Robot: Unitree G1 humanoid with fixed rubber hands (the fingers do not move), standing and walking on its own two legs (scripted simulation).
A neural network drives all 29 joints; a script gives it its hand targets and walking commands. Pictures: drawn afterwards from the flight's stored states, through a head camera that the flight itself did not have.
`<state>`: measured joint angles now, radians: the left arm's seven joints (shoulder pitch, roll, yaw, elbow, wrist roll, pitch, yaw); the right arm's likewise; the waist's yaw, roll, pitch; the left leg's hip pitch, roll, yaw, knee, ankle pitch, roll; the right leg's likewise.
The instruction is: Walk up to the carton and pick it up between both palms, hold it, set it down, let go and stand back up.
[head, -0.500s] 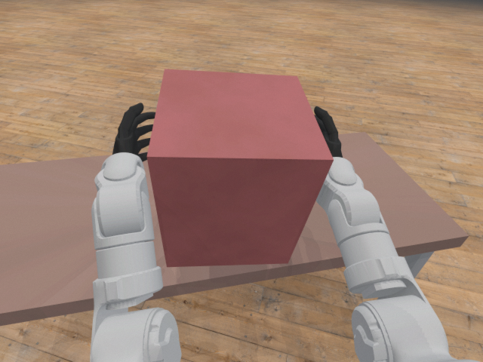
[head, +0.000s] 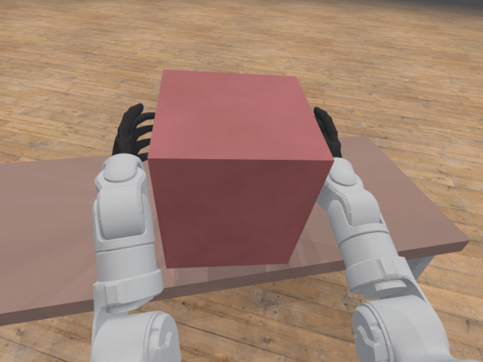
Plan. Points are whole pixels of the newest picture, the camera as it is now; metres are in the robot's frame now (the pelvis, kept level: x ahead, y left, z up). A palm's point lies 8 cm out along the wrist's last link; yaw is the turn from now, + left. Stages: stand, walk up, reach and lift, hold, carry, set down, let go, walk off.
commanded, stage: hold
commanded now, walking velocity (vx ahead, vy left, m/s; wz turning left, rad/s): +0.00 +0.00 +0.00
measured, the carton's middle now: (230, 174) +0.37 +0.01 +0.17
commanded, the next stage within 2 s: set down in 1.74 s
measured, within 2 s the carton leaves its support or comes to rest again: neither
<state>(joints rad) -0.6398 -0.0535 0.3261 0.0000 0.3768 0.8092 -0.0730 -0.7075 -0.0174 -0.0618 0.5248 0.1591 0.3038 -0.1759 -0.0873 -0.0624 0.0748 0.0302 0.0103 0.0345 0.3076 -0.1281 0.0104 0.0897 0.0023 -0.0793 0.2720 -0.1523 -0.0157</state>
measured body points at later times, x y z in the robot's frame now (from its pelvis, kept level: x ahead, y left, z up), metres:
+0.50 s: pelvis +0.00 -0.01 +0.00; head -0.06 +0.02 +0.45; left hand +0.37 +0.15 +0.23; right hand +0.37 -0.15 +0.21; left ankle +0.04 +0.11 -0.75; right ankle +0.02 -0.11 -0.75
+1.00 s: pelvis +0.00 +0.00 +0.00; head -0.06 +0.02 +0.44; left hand +0.36 +0.16 +0.22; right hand +0.37 -0.15 +0.21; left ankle +0.04 +0.11 -0.75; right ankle +0.02 -0.11 -0.75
